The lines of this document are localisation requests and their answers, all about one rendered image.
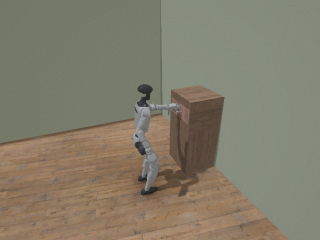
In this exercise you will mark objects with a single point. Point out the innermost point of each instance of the drawer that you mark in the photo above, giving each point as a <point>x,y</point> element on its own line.
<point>184,114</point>

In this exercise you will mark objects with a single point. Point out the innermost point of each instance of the right robot foot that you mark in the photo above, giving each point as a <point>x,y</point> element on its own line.
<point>151,190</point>

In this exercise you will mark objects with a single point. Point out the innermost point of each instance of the robot left upper arm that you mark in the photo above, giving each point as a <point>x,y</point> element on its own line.
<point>151,106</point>

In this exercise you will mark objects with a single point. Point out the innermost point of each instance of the robot left forearm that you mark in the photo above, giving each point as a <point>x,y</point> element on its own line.
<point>162,107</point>

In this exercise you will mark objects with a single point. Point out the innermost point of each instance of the cabinet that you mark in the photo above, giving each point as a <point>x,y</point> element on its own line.
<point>193,145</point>

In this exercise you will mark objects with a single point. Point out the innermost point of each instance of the robot left hand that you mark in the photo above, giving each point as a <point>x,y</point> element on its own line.
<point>172,106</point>

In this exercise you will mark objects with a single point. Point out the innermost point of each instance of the handle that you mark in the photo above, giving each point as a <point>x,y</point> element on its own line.
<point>176,110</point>

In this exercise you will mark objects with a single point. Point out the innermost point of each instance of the robot right thigh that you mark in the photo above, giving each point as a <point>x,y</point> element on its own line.
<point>142,151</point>

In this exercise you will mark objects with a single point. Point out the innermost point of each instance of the robot right forearm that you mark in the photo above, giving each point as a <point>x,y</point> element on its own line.
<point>144,142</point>

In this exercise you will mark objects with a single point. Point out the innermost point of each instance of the robot right upper arm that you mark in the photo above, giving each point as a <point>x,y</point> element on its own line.
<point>145,114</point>

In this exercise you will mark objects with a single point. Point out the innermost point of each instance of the robot right hand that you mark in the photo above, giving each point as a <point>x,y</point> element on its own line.
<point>151,158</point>

